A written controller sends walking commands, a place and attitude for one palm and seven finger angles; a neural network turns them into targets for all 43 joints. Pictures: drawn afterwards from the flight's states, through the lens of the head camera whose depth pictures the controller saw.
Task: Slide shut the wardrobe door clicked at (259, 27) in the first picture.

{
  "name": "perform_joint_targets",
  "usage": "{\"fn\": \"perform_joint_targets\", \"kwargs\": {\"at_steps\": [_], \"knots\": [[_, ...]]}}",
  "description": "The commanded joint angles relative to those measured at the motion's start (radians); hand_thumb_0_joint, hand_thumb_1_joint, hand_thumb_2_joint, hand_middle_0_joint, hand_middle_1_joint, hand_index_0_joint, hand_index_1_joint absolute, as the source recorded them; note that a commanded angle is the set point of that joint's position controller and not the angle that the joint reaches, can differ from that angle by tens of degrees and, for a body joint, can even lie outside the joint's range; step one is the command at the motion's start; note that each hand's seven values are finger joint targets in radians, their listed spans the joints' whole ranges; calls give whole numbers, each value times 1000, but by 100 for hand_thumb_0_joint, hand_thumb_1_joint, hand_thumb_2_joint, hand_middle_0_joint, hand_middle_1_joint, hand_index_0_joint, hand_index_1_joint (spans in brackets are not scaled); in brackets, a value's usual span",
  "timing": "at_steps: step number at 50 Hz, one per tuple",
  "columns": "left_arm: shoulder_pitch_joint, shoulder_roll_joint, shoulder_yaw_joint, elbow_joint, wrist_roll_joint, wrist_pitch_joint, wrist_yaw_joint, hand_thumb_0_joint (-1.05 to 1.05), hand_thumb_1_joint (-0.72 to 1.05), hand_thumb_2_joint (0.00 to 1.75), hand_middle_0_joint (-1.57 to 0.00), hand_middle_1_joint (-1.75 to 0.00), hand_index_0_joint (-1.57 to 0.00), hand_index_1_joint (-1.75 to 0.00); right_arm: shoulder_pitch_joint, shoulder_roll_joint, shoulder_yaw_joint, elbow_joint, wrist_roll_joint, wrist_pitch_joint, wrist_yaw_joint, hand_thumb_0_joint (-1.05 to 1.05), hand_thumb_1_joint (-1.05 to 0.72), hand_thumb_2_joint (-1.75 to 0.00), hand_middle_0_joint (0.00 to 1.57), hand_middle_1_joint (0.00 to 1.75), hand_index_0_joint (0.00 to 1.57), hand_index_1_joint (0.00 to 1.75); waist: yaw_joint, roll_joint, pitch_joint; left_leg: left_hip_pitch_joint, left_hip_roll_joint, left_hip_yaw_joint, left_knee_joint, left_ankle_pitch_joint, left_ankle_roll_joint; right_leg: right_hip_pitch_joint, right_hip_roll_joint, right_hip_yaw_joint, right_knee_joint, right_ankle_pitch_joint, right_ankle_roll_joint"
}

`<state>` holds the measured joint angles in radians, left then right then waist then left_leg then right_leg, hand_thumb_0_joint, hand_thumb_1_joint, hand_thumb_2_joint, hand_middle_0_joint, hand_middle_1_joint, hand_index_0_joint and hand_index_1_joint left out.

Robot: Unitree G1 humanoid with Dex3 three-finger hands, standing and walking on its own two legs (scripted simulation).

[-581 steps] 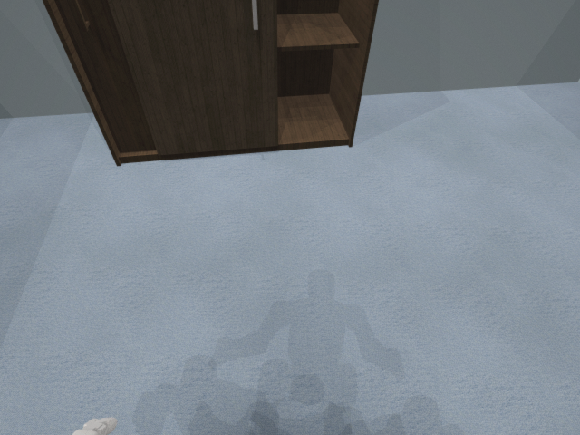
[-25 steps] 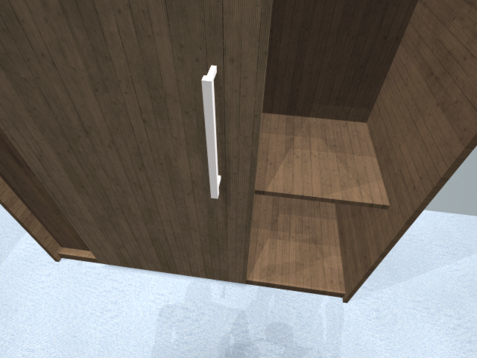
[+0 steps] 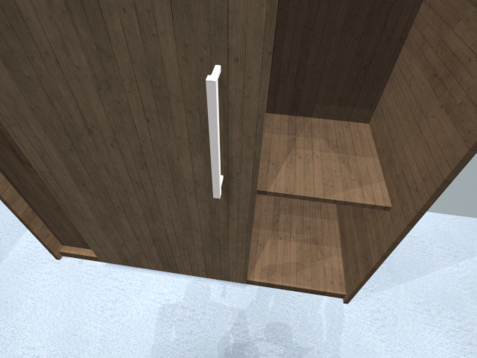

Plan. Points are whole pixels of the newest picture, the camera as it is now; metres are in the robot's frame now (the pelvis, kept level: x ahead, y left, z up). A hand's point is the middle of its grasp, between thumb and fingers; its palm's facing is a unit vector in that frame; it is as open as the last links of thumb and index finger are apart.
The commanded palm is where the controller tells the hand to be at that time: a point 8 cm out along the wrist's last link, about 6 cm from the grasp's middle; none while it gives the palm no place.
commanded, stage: raise the hand with hooked fingers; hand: left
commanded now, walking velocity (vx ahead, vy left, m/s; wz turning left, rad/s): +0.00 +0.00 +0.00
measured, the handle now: (217, 141) +0.52 +0.09 +0.07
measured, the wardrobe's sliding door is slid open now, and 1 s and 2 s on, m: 0.42 0.42 0.42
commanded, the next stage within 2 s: none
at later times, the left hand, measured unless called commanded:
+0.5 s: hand (157, 324) +0.18 +0.15 -0.01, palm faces -0.12 -0.99 +0.01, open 8.4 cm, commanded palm +0.13 +0.23 -0.03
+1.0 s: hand (104, 302) +0.19 +0.23 +0.01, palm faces -0.04 -1.00 -0.07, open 11.5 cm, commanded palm +0.16 +0.29 +0.02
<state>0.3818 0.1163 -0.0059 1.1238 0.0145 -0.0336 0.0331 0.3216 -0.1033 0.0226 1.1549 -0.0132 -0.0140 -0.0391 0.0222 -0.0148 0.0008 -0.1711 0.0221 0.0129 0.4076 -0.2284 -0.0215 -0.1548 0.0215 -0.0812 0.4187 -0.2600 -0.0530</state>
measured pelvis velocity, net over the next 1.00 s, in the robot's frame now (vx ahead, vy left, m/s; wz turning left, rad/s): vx -0.03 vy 0.03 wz -0.01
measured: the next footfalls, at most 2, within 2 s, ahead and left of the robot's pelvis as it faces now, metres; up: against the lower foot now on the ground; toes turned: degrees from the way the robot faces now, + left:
none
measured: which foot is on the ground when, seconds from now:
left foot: down 0.00-1.00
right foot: down 0.00-1.00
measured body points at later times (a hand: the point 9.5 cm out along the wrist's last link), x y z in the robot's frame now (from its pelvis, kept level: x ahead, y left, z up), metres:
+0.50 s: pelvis -0.03 +0.01 -0.06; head -0.01 +0.02 +0.39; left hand +0.18 +0.20 -0.01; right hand +0.19 -0.25 -0.09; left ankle -0.01 +0.13 -0.74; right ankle -0.02 -0.08 -0.74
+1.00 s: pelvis -0.03 +0.03 -0.05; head +0.00 +0.03 +0.40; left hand +0.19 +0.28 +0.02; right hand +0.10 -0.21 -0.14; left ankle -0.01 +0.13 -0.74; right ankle -0.02 -0.08 -0.74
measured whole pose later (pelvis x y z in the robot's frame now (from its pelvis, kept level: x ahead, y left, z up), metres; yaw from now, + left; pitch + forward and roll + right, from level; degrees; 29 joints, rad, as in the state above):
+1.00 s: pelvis -0.03 +0.03 -0.05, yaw +0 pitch +8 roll -2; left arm 0.37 0.29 0.23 -0.03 -0.29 -0.27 -0.30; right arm 0.31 -0.21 0.03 0.59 0.04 -0.21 -0.06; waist -0.03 0.03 -0.09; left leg -0.64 0.03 0.01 0.92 -0.42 0.02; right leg -0.59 0.00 -0.09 0.87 -0.42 -0.02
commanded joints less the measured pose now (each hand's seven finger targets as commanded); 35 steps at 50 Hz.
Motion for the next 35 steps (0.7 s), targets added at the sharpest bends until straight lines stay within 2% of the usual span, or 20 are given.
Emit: {"fn": "perform_joint_targets", "kwargs": {"at_steps": [1, 4, 5, 6, 7, 8, 9, 10, 13, 14, 16, 17, 19, 21, 23, 25, 28, 29, 32, 35], "knots": [[116, 82, 17, -12, -4, -5, 8, 0, 90, 90, -20, -30, -20, -30, 69, -78, -16, -19, 2, -14, -5, 0, -90, -90, 20, 30, 20, 30, -3, 10, 94, -39, 54, -55, -54, 123, 38, -59, -124, 127, -113, 101, 1], [114, 85, 18, -14, -3, -5, 7, 0, 90, 90, -20, -30, -20, -30, 70, -80, -18, -21, 4, -14, -6, 0, -90, -90, 20, 30, 20, 30, -3, 10, 91, -38, 56, -54, -52, 128, 38, -52, -123, 122, -111, 114, 1], [130, 113, 14, 12, 13, -31, 43, 0, 90, 90, -20, -30, -20, -30, -74, -120, -22, -94, 10, -22, 14, 0, -90, -90, 20, 30, 20, 30, 30, 15, 160, -151, 48, -6, 170, 44, 8, -83, -194, 218, -110, 547, 62], [-608, 264, -20, -1519, -215, -234, 8, 0, 88, 89, -20, -32, -20, -32, -29, -352, -57, -469, 28, -163, -28, 0, -90, -90, 20, 30, 20, 30, -155, 210, -319, 157, -20, 19, 30, 159, 66, -6, -110, 139, 7, 326, 39], [-328, 261, 65, -1300, -151, -187, 79, 0, 85, 88, -20, -33, -20, -33, -129, -240, -34, -395, 39, -241, -59, 0, -90, -90, 20, 30, 20, 30, -59, 309, -349, 122, -8, 29, 34, 181, 67, 4, -44, 76, 52, 144, 5], [43, 17, -52, -989, -157, -58, 92, 0, 83, 87, -21, -34, -21, -34, -94, -192, -44, -370, 69, -264, -52, 0, -90, -90, 20, 30, 20, 30, -68, 173, -166, -10, 1, -4, 40, 122, 64, -73, -49, 21, 48, 100, 21], [17, -41, -93, -1084, -185, -26, 82, 0, 81, 86, -21, -36, -21, -36, -58, -216, -52, -397, 85, -280, -51, 0, -90, -90, 20, 30, 20, 30, -62, 109, -115, -68, -14, -20, 53, 53, 54, -121, -46, -6, 51, 48, 27], [-75, -50, -139, -1248, -204, -76, 67, 0, 78, 85, -21, -37, -21, -37, -106, -234, -50, -472, 88, -319, -63, 0, -90, -90, 20, 30, 20, 30, -76, 33, -24, -88, -6, -34, 67, -6, 67, -177, -40, 4, 52, -12, 33], [-19, -18, -125, -1259, -197, -197, 24, 0, 71, 82, -21, -42, -21, -42, -104, -270, -63, -538, 46, -378, -75, 0, -90, -90, 20, 30, 20, 30, -100, -173, -33, -180, -35, -38, 179, -69, 68, -341, -28, 14, 89, -170, 49], [35, -29, -105, -1130, -183, -224, -8, 0, 69, 81, -22, -43, -22, -43, -107, -268, -73, -555, 36, -379, -61, 0, -90, -90, 20, 30, 20, 30, -86, -190, 28, -254, -48, -43, 219, -93, 57, -404, -31, 16, 113, -207, 46], [174, 6, 1, -1030, -205, -348, -102, 0, 64, 79, -22, -47, -22, -47, -140, -259, -99, -599, 20, -371, -28, 0, -90, -90, 20, 30, 20, 30, -9, -281, -13, -392, -46, -37, 309, -93, 35, -442, -36, 35, 203, -227, 41], [258, 19, 40, -1013, -219, -416, -163, 0, 62, 78, -22, -48, -22, -48, -160, -255, -111, -623, 15, -362, -10, 0, -90, -90, 20, 30, 20, 30, 20, -264, -63, -435, -49, -25, 351, -62, 26, -417, -36, 45, 261, -149, 36], [334, 125, 168, -991, -220, -529, -287, 0, 57, 76, -22, -51, -22, -51, -185, -255, -129, -669, 19, -327, 35, 0, -90, -90, 20, 30, 20, 30, 58, -97, -142, -474, -60, -8, 431, 24, 10, -363, -47, 62, 383, 79, 16], [334, 169, 213, -1085, -209, -541, -329, 0, 53, 74, -23, -54, -23, -54, -233, -248, -134, -747, 25, -286, 44, 0, -90, -90, 20, 30, 20, 30, 77, -31, -230, -496, -63, 29, 462, 67, 24, -330, -49, 71, 443, 169, 14], [271, 157, 191, -1234, -232, -476, -321, 0, 48, 72, -23, -57, -23, -57, -254, -242, -124, -815, 34, -241, 39, 0, -90, -90, 20, 30, 20, 30, 68, 43, -260, -476, -64, 42, 458, 59, 33, -330, -41, 68, 448, 160, 16], [190, 157, 182, -1365, -252, -430, -292, 0, 43, 70, -23, -60, -23, -60, -233, -238, -117, -852, 39, -205, 23, 0, -90, -90, 20, 30, 20, 30, 33, 48, -262, -474, -56, 27, 468, 21, 41, -361, -30, 79, 431, 108, 26], [63, 166, 173, -1503, -244, -462, -244, 0, 36, 67, -24, -64, -24, -64, -167, -222, -105, -845, 31, -194, 5, 0, -90, -90, 20, 30, 20, 30, -28, 90, -263, -437, -31, -9, 501, 29, 51, -451, -15, 63, 436, 89, 31], [-28, 184, 163, -1543, -245, -485, -248, 0, 34, 66, -24, -66, -24, -66, -147, -232, -97, -830, 24, -195, -1, 0, -90, -90, 20, 30, 20, 30, -60, 66, -245, -449, -26, -28, 518, 7, 54, -494, -6, 60, 444, 52, 34], [-74, 175, 123, -1535, -263, -527, -296, 0, 27, 63, -25, -70, -25, -70, -134, -238, -79, -804, 30, -223, -16, 0, -90, -90, 20, 30, 20, 30, -91, 102, -244, -448, -17, -47, 535, -63, 55, -549, -4, 63, 423, -65, 33], [-107, 214, 134, -1447, -278, -472, -361, 0, 20, 60, -25, -75, -25, -75, -139, -260, -64, -784, 47, -247, -28, 0, -90, -90, 20, 30, 20, 30, -96, 85, -233, -460, -15, -64, 516, -133, 57, -544, -2, 68, 384, -165, 32]]}}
